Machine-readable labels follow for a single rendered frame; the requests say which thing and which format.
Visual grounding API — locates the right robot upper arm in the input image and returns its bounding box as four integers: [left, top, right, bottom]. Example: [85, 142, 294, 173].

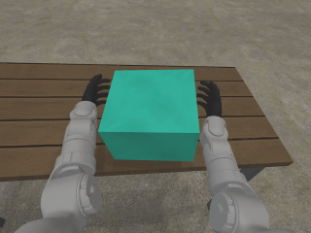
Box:
[209, 190, 295, 233]

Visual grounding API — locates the carton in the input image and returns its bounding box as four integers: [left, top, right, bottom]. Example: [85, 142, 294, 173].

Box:
[98, 69, 200, 162]

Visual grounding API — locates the robot right hand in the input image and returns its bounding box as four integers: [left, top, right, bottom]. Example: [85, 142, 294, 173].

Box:
[196, 81, 222, 117]

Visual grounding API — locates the left robot upper arm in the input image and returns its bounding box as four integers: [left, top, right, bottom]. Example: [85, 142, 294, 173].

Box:
[14, 172, 102, 233]

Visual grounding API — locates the table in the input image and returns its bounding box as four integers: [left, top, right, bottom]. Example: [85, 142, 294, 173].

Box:
[0, 62, 294, 228]

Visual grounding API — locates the robot left hand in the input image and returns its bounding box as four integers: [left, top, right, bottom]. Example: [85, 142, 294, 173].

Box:
[82, 74, 111, 107]

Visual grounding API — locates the robot right forearm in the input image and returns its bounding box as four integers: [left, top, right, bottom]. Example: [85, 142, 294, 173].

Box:
[199, 116, 270, 225]

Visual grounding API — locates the robot left forearm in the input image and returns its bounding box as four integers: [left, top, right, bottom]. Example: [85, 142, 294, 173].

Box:
[41, 101, 98, 214]

